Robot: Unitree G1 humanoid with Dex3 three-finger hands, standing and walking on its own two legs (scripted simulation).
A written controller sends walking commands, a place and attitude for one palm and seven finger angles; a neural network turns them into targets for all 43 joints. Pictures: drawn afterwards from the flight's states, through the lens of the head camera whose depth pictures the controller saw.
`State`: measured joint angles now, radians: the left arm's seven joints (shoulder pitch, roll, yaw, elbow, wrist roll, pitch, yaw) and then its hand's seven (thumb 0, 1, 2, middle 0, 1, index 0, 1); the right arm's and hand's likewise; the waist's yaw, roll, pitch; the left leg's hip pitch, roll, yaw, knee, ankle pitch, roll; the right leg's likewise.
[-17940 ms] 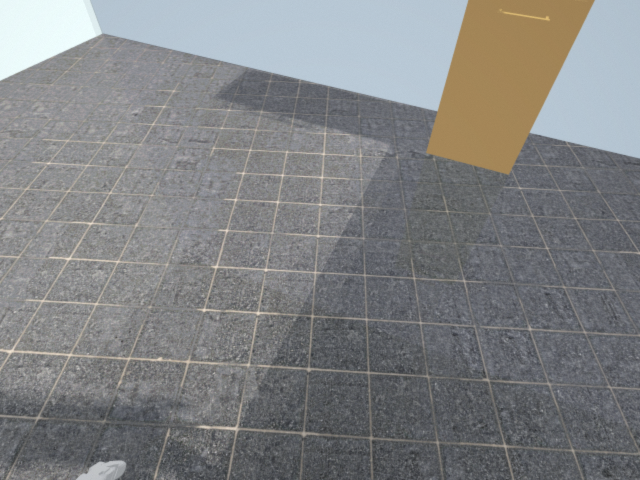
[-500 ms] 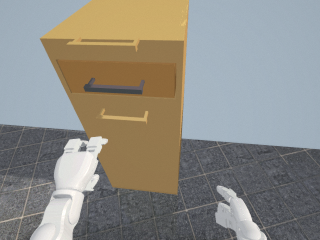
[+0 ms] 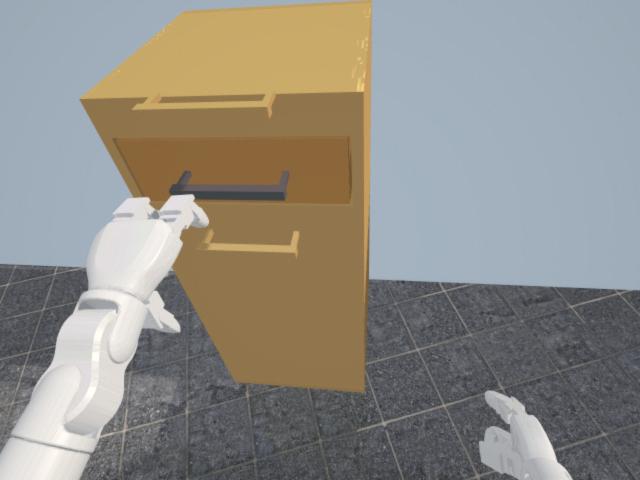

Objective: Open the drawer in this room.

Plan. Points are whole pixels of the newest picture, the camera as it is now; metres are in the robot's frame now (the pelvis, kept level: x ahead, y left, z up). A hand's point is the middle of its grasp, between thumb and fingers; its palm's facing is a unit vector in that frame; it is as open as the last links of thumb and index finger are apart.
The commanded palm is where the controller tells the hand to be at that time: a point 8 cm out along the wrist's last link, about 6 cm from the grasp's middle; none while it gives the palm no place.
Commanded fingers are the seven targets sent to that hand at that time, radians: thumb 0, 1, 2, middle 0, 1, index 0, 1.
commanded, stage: raise the hand with hooked fingers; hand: left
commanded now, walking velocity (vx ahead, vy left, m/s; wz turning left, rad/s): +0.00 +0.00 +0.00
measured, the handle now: (231, 184) +0.52 +0.23 +0.09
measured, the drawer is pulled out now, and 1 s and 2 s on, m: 0.00 0.00 0.00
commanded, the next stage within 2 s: move the hooked fingers above the handle in 0.76 s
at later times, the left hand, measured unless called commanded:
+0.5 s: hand (142, 213) +0.32 +0.24 +0.21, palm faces +0.11 -0.03 -0.99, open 13.8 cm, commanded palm +0.27 +0.24 +0.27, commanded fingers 0.00 -0.50 0.30 -0.30 -1.20 -0.30 -1.20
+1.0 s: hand (164, 229) +0.31 +0.22 +0.19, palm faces +0.10 -0.02 -0.99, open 13.8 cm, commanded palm +0.28 +0.23 +0.26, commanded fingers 0.00 -0.50 0.30 -0.30 -1.20 -0.30 -1.20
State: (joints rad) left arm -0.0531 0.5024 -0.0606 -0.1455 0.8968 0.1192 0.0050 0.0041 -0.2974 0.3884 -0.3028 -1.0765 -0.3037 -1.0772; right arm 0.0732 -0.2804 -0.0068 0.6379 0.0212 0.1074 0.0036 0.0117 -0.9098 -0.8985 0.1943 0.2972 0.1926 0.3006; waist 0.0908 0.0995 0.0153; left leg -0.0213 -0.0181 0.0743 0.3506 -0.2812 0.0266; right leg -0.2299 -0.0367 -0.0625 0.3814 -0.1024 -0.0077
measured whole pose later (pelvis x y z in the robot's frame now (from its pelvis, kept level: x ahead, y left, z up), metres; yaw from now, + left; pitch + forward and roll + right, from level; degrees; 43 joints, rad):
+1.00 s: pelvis -0.01 -0.02 +0.00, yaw +1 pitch -1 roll +1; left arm -0.31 0.61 -0.03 -0.07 0.80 0.09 -0.22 0.00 -0.49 0.30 -0.32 -1.20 -0.32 -1.20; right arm 0.08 -0.28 0.04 0.60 0.04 0.10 0.00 0.01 -0.91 -0.90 0.20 0.30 0.19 0.30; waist 0.09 0.11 0.02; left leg -0.09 -0.01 0.05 0.38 -0.27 0.01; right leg -0.29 -0.04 -0.09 0.41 -0.10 -0.03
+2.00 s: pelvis +0.02 +0.00 +0.00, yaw +2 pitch +5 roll +0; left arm -0.64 0.54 -0.13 0.39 0.90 0.05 -0.11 0.00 -0.49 0.31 -0.31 -1.20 -0.32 -1.20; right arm 0.16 -0.27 0.02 0.64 0.05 0.16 -0.01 0.01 -0.91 -0.90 0.20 0.30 0.20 0.30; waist 0.05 0.07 -0.03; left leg -0.16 -0.03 0.05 0.36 -0.28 0.03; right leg -0.36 -0.05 -0.08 0.39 -0.12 0.00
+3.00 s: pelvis +0.02 +0.00 +0.00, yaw +1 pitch +8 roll +0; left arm -0.82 0.54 -0.12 0.67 0.94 -0.06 -0.06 0.00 -0.49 0.31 -0.31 -1.20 -0.32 -1.20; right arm 0.20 -0.27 0.00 0.65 0.04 0.17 -0.04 0.01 -0.91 -0.90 0.20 0.30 0.20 0.30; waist 0.01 0.06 -0.05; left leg -0.23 -0.02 0.05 0.39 -0.31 0.03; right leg -0.43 -0.04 -0.08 0.42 -0.13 -0.01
